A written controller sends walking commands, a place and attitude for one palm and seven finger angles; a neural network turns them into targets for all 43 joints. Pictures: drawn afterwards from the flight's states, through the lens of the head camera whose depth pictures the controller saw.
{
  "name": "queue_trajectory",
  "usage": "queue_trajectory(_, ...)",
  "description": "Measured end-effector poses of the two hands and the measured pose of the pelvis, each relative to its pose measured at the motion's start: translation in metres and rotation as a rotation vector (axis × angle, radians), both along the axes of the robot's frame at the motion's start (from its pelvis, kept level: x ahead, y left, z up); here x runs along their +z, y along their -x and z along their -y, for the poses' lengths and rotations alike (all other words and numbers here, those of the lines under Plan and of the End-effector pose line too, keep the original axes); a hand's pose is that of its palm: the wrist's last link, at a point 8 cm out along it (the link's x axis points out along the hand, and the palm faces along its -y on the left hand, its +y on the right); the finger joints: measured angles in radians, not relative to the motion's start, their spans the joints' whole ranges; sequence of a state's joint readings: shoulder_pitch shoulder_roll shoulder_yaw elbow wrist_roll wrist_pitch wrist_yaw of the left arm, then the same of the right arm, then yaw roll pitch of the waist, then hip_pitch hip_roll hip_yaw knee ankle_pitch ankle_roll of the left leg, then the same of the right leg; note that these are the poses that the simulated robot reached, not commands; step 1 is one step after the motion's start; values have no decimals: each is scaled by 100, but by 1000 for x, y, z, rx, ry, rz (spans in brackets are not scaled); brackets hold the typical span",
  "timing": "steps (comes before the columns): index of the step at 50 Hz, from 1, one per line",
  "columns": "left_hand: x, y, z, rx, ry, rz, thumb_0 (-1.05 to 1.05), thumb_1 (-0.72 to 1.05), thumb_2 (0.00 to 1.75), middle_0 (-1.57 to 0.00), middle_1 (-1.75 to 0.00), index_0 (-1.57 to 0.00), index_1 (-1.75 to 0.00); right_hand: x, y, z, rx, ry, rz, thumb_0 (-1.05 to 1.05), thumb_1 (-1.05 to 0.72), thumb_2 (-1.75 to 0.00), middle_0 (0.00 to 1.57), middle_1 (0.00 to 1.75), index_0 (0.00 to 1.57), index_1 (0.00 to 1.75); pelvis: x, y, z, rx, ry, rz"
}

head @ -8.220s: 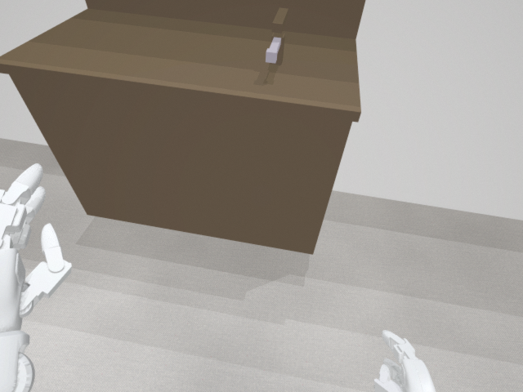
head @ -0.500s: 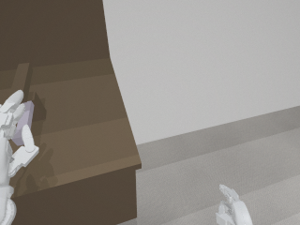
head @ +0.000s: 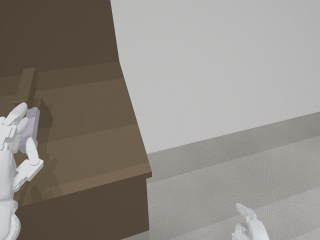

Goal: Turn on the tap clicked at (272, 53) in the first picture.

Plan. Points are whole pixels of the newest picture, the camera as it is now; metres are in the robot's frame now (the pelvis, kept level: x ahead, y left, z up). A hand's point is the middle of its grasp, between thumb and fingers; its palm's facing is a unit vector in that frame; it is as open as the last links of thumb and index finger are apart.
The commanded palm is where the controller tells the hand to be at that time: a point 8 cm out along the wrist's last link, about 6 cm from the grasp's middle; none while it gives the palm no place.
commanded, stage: shuffle to correct the standing spot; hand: left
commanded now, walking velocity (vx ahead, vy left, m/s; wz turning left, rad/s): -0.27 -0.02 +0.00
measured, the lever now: (27, 144) +0.28 +0.33 +0.11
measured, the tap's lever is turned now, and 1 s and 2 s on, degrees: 0 0 0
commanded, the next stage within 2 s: come to a stop and stand still in 0.34 s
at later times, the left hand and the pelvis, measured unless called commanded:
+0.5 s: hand (27, 206) +0.14 +0.23 +0.15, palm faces +0.36 -0.84 -0.41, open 7.4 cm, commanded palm +0.09 +0.27 +0.17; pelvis -0.08 -0.01 -0.01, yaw -1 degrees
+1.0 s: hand out of the picture +0.08 +0.27 +0.15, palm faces +0.45 -0.84 -0.29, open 7.4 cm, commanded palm +0.03 +0.30 +0.17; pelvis -0.12 +0.02 -0.01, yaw +0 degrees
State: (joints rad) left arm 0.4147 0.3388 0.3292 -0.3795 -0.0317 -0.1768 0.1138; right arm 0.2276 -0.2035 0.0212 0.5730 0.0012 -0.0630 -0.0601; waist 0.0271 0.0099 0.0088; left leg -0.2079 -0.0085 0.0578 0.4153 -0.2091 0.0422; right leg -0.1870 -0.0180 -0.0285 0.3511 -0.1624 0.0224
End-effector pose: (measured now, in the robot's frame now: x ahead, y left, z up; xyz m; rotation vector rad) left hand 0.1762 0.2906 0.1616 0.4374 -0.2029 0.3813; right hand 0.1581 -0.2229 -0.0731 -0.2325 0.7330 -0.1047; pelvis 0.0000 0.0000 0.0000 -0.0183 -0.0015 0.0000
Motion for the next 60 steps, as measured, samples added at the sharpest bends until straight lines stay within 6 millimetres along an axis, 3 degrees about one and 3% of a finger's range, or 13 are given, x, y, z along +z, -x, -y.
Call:
queue_trajectory(9,3,8,10,-44,-17,9,2,90,89,-21,-30,-21,-30,6,-3,1,18,8,16,1,-91,-90,20,30,20,30,-1,16,5,-2,-1,-7)
queue_trajectory(17,11,39,17,-70,-87,23,2,89,89,-21,-30,-21,-30,3,16,8,14,5,33,1,-91,-90,20,30,20,30,-7,44,10,-9,-3,-9)
queue_trajectory(22,6,63,18,-58,-81,25,2,89,89,-21,-30,-21,-30,-4,44,15,0,13,13,1,-91,-90,20,30,20,30,-11,64,11,-10,7,-11)
queue_trajectory(29,0,82,10,-76,-38,63,2,89,89,-21,-30,-21,-30,-10,103,19,-62,63,-55,1,-91,-90,20,30,20,30,-12,90,-4,-30,19,10)
queue_trajectory(36,25,100,-5,-37,-60,100,2,89,89,-21,-30,-21,-30,-3,146,0,-90,-6,-63,1,-91,-90,20,30,20,30,3,107,-5,27,37,12)
queue_trajectory(41,24,134,-1,-28,-112,58,2,90,89,-21,-30,-20,-30,-11,144,-6,-36,-37,-23,1,-91,-90,21,30,20,30,-6,120,-1,-2,-23,-23)
queue_trajectory(45,16,149,-2,-22,-43,59,1,89,89,-21,-30,-21,-30,-17,142,-5,-8,-20,-46,1,-91,-90,21,30,20,30,-6,130,-8,-9,3,10)
queue_trajectory(50,-6,140,-20,36,62,64,1,89,89,-21,-30,-21,-30,-6,136,-4,-20,20,-9,1,-91,-90,21,30,20,30,-6,124,-16,6,-11,21)
queue_trajectory(53,-14,127,-28,28,78,89,2,89,89,-21,-30,-21,-30,-6,127,-4,-22,60,34,1,-91,-90,21,30,20,30,-17,121,-26,27,-1,28)
queue_trajectory(56,-6,117,-27,-3,49,105,2,90,89,-21,-30,-20,-30,-3,122,-12,-36,40,58,1,-91,-90,20,30,20,30,-17,124,-29,6,-30,45)
queue_trajectory(60,21,113,-17,-60,-51,113,2,90,89,-21,-30,-20,-30,-1,121,-30,-10,-24,57,1,-91,-90,20,30,20,30,-8,121,-26,18,-23,33)
